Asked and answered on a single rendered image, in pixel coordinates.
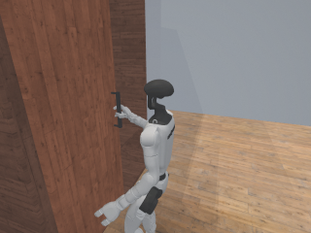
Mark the handle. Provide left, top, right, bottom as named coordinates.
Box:
left=111, top=91, right=122, bottom=128

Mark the robot left hand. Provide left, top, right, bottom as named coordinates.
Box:
left=94, top=201, right=121, bottom=226

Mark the robot right hand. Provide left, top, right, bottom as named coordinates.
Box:
left=113, top=104, right=131, bottom=118

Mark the robot left upper arm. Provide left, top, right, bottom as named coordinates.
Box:
left=140, top=126, right=160, bottom=186

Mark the left robot forearm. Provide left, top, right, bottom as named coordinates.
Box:
left=115, top=174, right=155, bottom=211

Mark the humanoid robot head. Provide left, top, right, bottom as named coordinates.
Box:
left=144, top=79, right=174, bottom=125

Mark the robot right shin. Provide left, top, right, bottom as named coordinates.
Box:
left=142, top=211, right=156, bottom=233

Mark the wardrobe door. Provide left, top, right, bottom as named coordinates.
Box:
left=0, top=15, right=58, bottom=233
left=0, top=0, right=124, bottom=233

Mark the right robot forearm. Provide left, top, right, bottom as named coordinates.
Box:
left=127, top=113, right=148, bottom=129

